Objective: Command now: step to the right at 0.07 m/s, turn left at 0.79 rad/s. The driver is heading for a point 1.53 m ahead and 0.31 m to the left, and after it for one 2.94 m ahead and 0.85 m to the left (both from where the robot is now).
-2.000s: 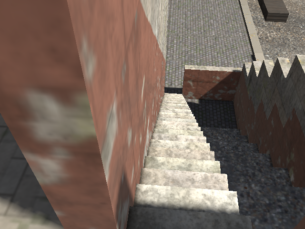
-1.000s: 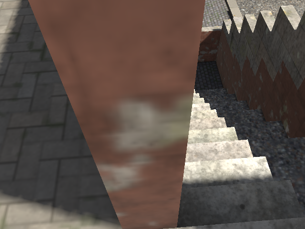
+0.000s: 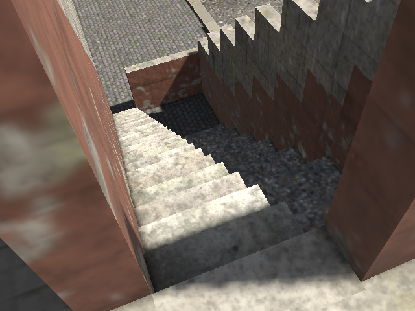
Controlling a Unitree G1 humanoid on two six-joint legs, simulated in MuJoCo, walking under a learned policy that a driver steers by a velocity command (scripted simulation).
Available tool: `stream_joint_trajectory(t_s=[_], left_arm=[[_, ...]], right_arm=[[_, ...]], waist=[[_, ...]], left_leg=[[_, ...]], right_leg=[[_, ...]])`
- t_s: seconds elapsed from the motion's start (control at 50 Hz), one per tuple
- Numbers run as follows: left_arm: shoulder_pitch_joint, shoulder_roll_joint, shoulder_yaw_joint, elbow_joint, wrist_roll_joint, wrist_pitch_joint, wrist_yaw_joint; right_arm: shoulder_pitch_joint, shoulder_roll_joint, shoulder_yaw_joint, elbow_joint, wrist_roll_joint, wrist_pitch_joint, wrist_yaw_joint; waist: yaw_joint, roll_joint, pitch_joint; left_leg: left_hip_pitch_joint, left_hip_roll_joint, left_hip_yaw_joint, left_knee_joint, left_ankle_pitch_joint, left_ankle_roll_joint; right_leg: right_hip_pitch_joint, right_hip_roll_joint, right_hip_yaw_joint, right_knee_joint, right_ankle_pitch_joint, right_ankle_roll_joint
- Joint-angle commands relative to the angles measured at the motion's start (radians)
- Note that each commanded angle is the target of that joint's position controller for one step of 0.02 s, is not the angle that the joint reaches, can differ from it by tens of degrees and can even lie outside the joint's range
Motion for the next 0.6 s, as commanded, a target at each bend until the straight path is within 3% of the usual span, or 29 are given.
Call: stream_joint_trajectory(t_s=[0.02,0.06,0.08,0.1,0.12,0.14,0.16,0.18,0.2,0.22,0.24,0.26,0.28,0.3,0.32,0.34,0.36,0.38,0.4,0.42,0.44,0.46,0.48,0.5,0.52,0.56,0.6], left_arm=[[-0.019,0.106,0.022,-0.083,-0.009,-0.011,0.037],[-0.002,0.131,0.031,-0.093,-0.004,-0.006,0.043],[-0.011,0.144,0.037,-0.105,0.009,-0.004,0.033],[-0.007,0.171,0.047,-0.105,0.003,-0.002,0.017],[-0.115,0.201,0.068,-0.136,-0.024,-0.001,-0.016],[-0.286,0.229,0.080,-0.174,-0.017,0.006,-0.021],[-0.399,0.288,0.110,-0.246,0.025,0.024,-0.019],[-0.140,0.296,0.115,-0.133,-0.011,0.024,0.015],[0.076,0.155,0.071,-0.093,0.005,0.007,-0.015],[0.075,0.025,0.036,-0.121,0.033,0.014,-0.043],[-0.040,0.120,0.060,-0.258,0.023,0.022,-0.077],[-0.069,0.166,0.072,-0.259,0.022,0.019,-0.087],[-0.076,0.161,0.067,-0.239,0.016,0.014,-0.093],[-0.060,0.124,0.055,-0.216,0.009,0.010,-0.092],[-0.080,0.119,0.048,-0.224,0.009,0.007,-0.108],[-0.096,0.114,0.046,-0.223,0.010,0.005,-0.107],[-0.074,0.123,0.053,-0.217,-0.003,0.004,-0.097],[-0.029,0.123,0.058,-0.207,-0.004,0.001,-0.081],[0.055,0.133,0.065,-0.183,0.006,-0.008,-0.060],[0.139,0.221,0.085,-0.162,0.029,-0.022,-0.044],[0.126,0.366,0.098,-0.195,0.012,-0.019,-0.044],[0.120,0.401,0.110,-0.193,0.002,-0.007,-0.041],[0.058,0.322,0.093,-0.188,0.002,-0.006,-0.033],[0.017,0.292,0.088,-0.161,0.003,-0.003,-0.031],[-0.008,0.266,0.086,-0.144,0.002,-0.002,-0.025],[0.030,0.243,0.088,-0.114,-0.004,-0.007,-0.015],[0.138,0.257,0.099,-0.064,0.000,-0.018,-0.010]], right_arm=[[0.065,-0.072,-0.013,-0.070,0.005,0.022,0.029],[0.052,-0.078,-0.012,-0.095,0.020,0.039,0.045],[0.045,-0.093,-0.010,-0.099,0.045,0.044,0.053],[0.041,-0.100,-0.008,-0.110,0.052,0.044,0.052],[0.061,-0.117,0.003,-0.135,0.068,0.031,0.071],[0.135,-0.150,-0.003,-0.141,0.064,0.025,0.075],[0.349,-0.231,-0.033,-0.094,0.041,0.017,0.044],[0.387,-0.246,-0.077,-0.020,0.015,-0.010,-0.005],[0.092,-0.107,-0.019,-0.083,0.005,-0.010,-0.023],[-0.028,-0.076,0.013,-0.171,0.025,-0.025,-0.028],[-0.041,-0.220,-0.031,-0.215,0.035,-0.057,-0.043],[-0.146,-0.264,-0.040,-0.227,0.041,-0.077,-0.044],[-0.218,-0.219,-0.030,-0.248,0.032,-0.070,-0.044],[-0.228,-0.184,-0.022,-0.256,0.024,-0.062,-0.039],[-0.197,-0.183,-0.022,-0.261,0.045,-0.062,-0.030],[-0.159,-0.183,-0.024,-0.253,0.048,-0.060,-0.011],[-0.114,-0.185,-0.025,-0.239,0.049,-0.057,0.005],[-0.109,-0.190,-0.026,-0.234,0.056,-0.058,0.011],[-0.127,-0.175,-0.022,-0.239,0.063,-0.064,0.008],[-0.109,-0.097,-0.004,-0.256,0.058,-0.068,0.001],[-0.014,-0.005,0.016,-0.282,0.020,-0.066,0.001],[-0.022,-0.082,0.005,-0.288,0.006,-0.056,0.016],[-0.089,-0.141,-0.017,-0.281,0.006,-0.043,0.028],[-0.097,-0.151,-0.023,-0.279,0.024,-0.040,0.042],[-0.080,-0.148,-0.024,-0.265,0.027,-0.034,0.054],[-0.055,-0.127,-0.019,-0.235,0.025,-0.024,0.074],[-0.105,-0.098,-0.007,-0.245,0.016,-0.014,0.079]], waist=[[-0.020,-0.121,-0.060],[-0.007,-0.128,-0.065],[-0.004,-0.139,-0.088],[-0.006,-0.158,-0.080],[-0.060,-0.398,-0.108],[-0.149,-0.504,0.022],[-0.230,-0.402,0.058],[-0.232,0.107,-0.006],[0.005,0.322,-0.038],[0.065,0.215,-0.094],[0.028,0.175,-0.097],[0.067,0.051,-0.035],[0.083,0.011,-0.031],[0.068,0.052,0.004],[0.039,0.147,0.005],[-0.001,0.167,-0.046],[-0.018,0.175,-0.092],[0.007,0.154,-0.121],[0.059,0.110,-0.144],[0.077,-0.102,-0.138],[0.009,-0.399,-0.164],[0.020,-0.385,-0.186],[0.009,-0.267,-0.090],[-0.023,-0.236,-0.034],[-0.040,-0.258,-0.042],[-0.033,-0.250,-0.072],[0.003,-0.214,-0.092]], left_leg=[[-0.064,0.059,-0.082,-0.005,-0.021,-0.006],[-0.035,0.054,-0.066,-0.075,-0.037,-0.002],[0.029,0.043,-0.045,-0.115,-0.024,0.004],[0.072,0.046,-0.029,-0.164,-0.047,0.009],[0.212,0.018,0.082,-0.285,0.080,0.084],[0.490,-0.003,0.230,-0.481,-0.003,0.104],[0.873,0.022,0.237,-0.802,-0.215,0.168],[0.818,0.046,0.079,-1.046,-0.009,0.218],[0.631,0.128,-0.035,-0.960,0.227,0.138],[0.520,0.296,-0.222,-0.790,0.485,0.197],[0.388,0.489,-0.584,-0.902,0.690,0.370],[0.298,0.470,-0.461,-0.931,0.565,0.363],[0.308,0.317,-0.327,-0.915,0.345,0.273],[0.303,0.214,-0.270,-0.884,0.261,0.227],[0.318,0.183,-0.254,-0.845,0.314,0.195],[0.326,0.161,-0.239,-0.784,0.427,0.182],[0.351,0.151,-0.246,-0.732,0.499,0.166],[0.343,0.130,-0.261,-0.678,0.512,0.138],[0.280,0.082,-0.259,-0.605,0.403,0.099],[0.104,-0.031,-0.193,-0.407,0.134,0.056],[-0.081,-0.113,-0.159,-0.178,-0.362,0.015],[-0.083,-0.029,-0.228,-0.019,-0.288,0.030],[-0.103,0.000,-0.222,0.058,-0.173,0.030],[-0.125,0.025,-0.198,0.067,-0.070,0.015],[-0.131,0.038,-0.183,0.093,-0.008,-0.009],[-0.127,0.038,-0.153,0.161,0.063,-0.043],[-0.110,-0.017,-0.196,0.199,0.042,-0.047]], right_leg=[[0.134,-0.382,0.240,-0.105,0.469,0.000],[0.165,-0.383,0.205,-0.083,0.558,0.064],[0.158,-0.361,0.174,-0.090,0.577,0.094],[0.144,-0.373,0.166,-0.111,0.574,0.132],[-0.038,-0.219,0.109,-0.399,-0.225,0.425],[-0.264,-0.182,-0.017,-0.573,-0.073,0.592],[-0.463,-0.050,-0.180,-0.379,0.371,0.621],[-0.294,0.017,-0.155,0.479,0.609,0.369],[-0.264,-0.082,0.099,0.702,-0.184,0.161],[-0.372,-0.129,0.226,0.903,-0.264,0.116],[-0.391,-0.048,0.387,0.908,-0.334,0.155],[-0.390,-0.071,0.419,0.863,-0.212,0.147],[-0.368,-0.061,0.359,0.699,-0.146,0.146],[-0.346,-0.020,0.280,0.552,-0.135,0.150],[-0.286,-0.001,0.254,0.429,-0.157,0.143],[-0.202,0.033,0.214,0.365,-0.162,0.138],[-0.150,0.062,0.185,0.298,-0.142,0.143],[-0.076,0.068,0.175,0.181,-0.056,0.152],[0.041,0.050,0.172,0.029,0.063,0.167],[0.157,-0.175,0.394,-0.079,0.011,0.148],[0.165,-0.555,0.766,-0.088,0.310,0.055],[0.067,-0.596,0.831,-0.157,0.226,-0.037],[-0.008,-0.533,0.713,-0.149,0.125,-0.038],[-0.014,-0.443,0.560,-0.143,0.098,0.004],[0.017,-0.373,0.458,-0.109,0.152,0.026],[0.048,-0.357,0.345,-0.077,0.234,0.040],[0.046,-0.380,0.362,-0.050,0.338,0.008]])
Velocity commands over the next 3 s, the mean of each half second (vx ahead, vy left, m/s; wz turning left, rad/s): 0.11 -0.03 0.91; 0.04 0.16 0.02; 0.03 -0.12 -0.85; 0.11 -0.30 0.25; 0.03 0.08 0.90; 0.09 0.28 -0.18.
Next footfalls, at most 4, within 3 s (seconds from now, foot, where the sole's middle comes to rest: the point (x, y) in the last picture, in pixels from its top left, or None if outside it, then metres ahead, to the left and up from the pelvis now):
0.22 left None -0.04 0.06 -0.78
0.42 right None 0.10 -0.22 -0.78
0.86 left None -0.12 0.05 -0.78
1.42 right None -0.03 -0.21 -0.78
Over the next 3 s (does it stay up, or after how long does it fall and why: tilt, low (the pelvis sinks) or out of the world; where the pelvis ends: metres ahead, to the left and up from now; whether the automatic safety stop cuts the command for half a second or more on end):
stays up -0.10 -0.15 -0.01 its command is cut before an obstacle after 0.2 s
